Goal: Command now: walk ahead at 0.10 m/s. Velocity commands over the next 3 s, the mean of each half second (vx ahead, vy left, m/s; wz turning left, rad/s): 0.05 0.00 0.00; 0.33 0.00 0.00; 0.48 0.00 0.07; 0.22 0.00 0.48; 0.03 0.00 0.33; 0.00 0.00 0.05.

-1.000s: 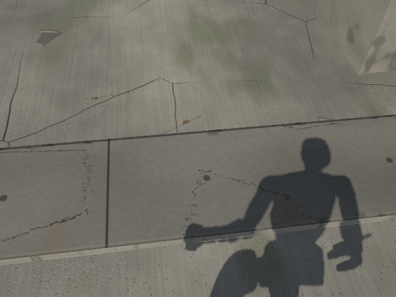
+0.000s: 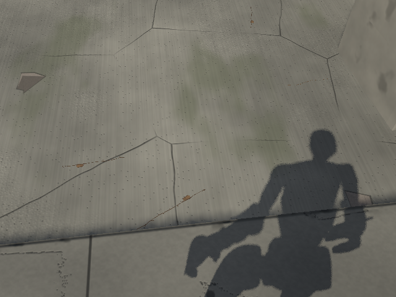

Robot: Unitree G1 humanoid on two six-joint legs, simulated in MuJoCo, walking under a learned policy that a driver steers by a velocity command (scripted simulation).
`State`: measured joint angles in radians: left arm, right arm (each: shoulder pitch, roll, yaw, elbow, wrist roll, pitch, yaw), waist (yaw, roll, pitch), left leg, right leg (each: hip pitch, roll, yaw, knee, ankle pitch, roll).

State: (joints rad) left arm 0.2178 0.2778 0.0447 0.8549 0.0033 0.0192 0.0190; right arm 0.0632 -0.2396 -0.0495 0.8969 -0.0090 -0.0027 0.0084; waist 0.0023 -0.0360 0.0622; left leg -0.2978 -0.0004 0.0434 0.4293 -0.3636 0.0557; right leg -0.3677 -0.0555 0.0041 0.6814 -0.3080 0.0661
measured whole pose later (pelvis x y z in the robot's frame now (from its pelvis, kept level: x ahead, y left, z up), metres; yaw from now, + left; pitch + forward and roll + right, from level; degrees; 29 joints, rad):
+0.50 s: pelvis +0.05 -0.02 +0.00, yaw +0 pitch -2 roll +2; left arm 0.15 0.21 0.03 1.05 0.01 0.03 0.03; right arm 0.15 -0.21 -0.05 1.14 -0.01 0.02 -0.06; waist -0.02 -0.02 0.05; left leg -0.17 0.03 0.02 0.46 -0.47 -0.03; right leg -0.15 -0.01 -0.02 0.42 -0.23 -0.03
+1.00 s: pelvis +0.16 +0.06 +0.01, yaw -1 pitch +1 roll +0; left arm 0.23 0.24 0.06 1.00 -0.04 -0.02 0.01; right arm 0.33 -0.16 -0.05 1.13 0.01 -0.06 0.00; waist -0.03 -0.05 -0.03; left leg -0.19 -0.01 0.05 0.47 -0.76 0.08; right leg -0.47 -0.02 0.00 1.10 -0.40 -0.02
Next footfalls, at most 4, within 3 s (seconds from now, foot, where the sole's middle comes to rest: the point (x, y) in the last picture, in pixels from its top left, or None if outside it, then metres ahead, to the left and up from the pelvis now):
0.06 right None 0.09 -0.11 -0.78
0.80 left None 0.19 0.16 -0.74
1.22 right None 0.33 -0.05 -0.74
1.66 left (156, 247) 0.61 0.17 -0.74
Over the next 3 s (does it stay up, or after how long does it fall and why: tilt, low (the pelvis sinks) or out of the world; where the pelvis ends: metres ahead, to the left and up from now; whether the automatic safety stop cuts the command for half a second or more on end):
stays up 0.67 -0.02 -0.07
